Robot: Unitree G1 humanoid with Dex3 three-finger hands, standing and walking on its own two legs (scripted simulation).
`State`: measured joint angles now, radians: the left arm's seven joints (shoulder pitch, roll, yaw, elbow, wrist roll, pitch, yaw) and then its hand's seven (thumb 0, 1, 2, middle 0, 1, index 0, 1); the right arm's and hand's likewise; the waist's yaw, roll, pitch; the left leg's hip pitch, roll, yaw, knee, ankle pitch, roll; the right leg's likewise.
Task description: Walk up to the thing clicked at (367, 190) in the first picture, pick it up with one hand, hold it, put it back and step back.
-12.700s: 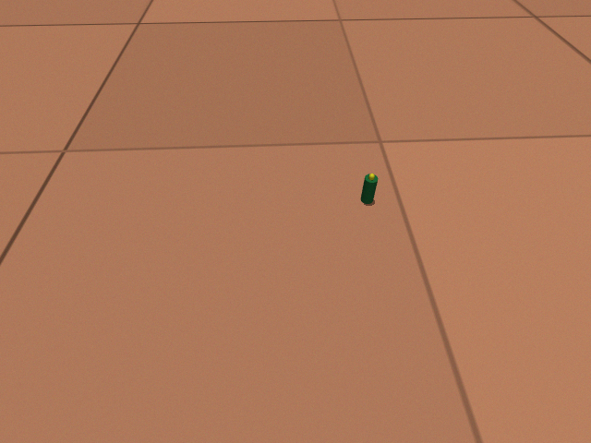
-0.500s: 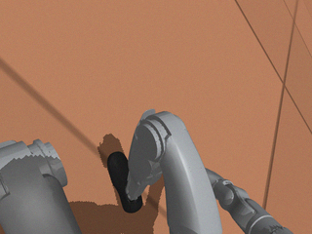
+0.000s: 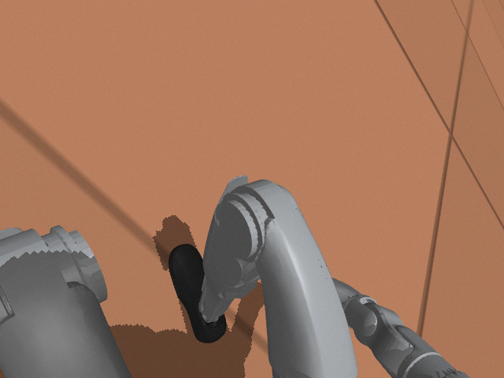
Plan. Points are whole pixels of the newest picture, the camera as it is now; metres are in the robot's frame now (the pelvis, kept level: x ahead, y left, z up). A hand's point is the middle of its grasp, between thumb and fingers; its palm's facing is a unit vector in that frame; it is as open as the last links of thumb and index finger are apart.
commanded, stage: settle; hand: left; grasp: from the side
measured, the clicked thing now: out of the picture +0.43 +0.29 -0.20
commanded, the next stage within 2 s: lift in 1.82 s
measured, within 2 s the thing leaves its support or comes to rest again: leaves its support in 0.16 s
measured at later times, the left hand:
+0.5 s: hand out of the picture +0.43 +0.30 -0.10, palm faces +0.30 -0.95 -0.02, open 8.4 cm
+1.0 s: hand out of the picture +0.41 +0.31 +0.00, palm faces +0.29 -0.96 -0.06, open 8.4 cm
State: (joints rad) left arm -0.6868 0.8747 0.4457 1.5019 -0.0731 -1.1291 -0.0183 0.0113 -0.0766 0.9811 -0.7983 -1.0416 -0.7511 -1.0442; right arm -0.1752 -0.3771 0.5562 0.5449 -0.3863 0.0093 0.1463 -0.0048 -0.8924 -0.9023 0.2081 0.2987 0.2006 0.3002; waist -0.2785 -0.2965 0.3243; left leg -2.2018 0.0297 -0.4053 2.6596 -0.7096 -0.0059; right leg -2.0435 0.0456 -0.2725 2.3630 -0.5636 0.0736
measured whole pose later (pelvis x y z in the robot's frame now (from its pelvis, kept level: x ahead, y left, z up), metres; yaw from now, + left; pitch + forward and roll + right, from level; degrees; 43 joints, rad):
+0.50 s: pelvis +0.01 +0.00 +0.02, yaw +3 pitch +17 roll -17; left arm -0.61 0.72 0.39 1.11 -0.09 -0.89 -0.08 0.01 -0.16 1.09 -0.84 -1.04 -0.79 -1.05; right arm -0.08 -0.36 0.38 0.57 -0.28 0.04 0.15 0.00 -0.90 -0.90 0.21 0.30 0.20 0.30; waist -0.22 -0.19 0.19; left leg -2.23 0.03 -0.32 2.59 -0.69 0.01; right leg -2.08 0.01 -0.22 2.34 -0.59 0.05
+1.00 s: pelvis +0.02 -0.02 +0.04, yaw +9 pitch +28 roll -9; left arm -0.58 0.52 0.38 0.90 -0.14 -0.65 -0.21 0.01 -0.18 1.11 -0.86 -1.02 -0.81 -1.02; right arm 0.06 -0.30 0.15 0.65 -0.12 0.06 0.11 0.00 -0.89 -0.90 0.21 0.30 0.20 0.30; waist -0.14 -0.03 -0.03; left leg -2.25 0.03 -0.17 2.43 -0.69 0.00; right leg -2.17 -0.03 -0.10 2.31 -0.65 0.02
